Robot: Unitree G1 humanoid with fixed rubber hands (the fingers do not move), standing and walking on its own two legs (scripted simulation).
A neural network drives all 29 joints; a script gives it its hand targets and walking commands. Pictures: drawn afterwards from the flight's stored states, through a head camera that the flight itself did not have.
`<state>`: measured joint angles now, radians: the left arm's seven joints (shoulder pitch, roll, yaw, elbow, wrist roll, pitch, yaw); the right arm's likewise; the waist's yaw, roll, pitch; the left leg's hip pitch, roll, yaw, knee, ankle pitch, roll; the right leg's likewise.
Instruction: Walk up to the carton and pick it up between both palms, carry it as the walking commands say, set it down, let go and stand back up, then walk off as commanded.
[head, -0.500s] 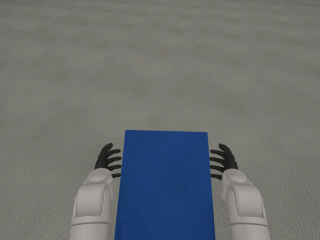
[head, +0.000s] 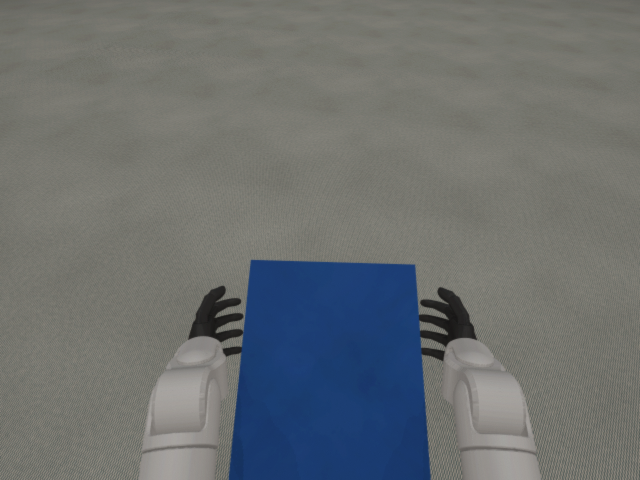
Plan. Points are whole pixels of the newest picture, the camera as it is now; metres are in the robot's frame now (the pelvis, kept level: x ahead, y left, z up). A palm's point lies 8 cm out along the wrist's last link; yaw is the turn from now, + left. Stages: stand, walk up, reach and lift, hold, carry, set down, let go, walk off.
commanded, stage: carry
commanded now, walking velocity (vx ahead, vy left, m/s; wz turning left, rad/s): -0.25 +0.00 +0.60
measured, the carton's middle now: (329, 370) +0.31 +0.00 -0.04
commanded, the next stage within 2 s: none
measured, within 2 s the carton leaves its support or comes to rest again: neither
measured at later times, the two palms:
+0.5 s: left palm (96, 473) +0.14 +0.21 +0.09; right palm (417, 405) +0.20 -0.08 +0.09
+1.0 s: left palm out of the picture -0.10 +0.24 +0.08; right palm out of the picture +0.05 -0.02 +0.09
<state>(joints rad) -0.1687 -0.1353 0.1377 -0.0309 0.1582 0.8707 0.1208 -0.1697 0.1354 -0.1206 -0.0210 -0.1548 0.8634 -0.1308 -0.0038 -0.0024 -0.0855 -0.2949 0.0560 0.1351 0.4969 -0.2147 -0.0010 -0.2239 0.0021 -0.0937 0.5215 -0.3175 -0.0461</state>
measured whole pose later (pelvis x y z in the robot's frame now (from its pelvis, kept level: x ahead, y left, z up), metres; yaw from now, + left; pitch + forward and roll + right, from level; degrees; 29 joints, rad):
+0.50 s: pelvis -0.09 +0.01 -0.01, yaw +11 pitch +3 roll -1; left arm -0.13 -0.13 0.05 -0.51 0.09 1.23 0.22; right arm -0.12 0.13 -0.04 -0.51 -0.11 1.23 -0.20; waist 0.00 0.02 0.00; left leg -0.48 -0.04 0.00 0.42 0.01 0.05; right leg -0.45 -0.02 -0.02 0.97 -0.52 0.03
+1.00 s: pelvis -0.27 -0.02 -0.02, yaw +31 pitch +4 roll +1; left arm -0.18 -0.14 0.08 -0.48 0.14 1.23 0.20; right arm -0.20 0.14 -0.05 -0.47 -0.11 1.24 -0.22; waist -0.05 -0.02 -0.03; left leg -0.32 0.03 0.07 0.59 -0.32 -0.01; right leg -0.51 -0.23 -0.20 0.73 -0.31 0.04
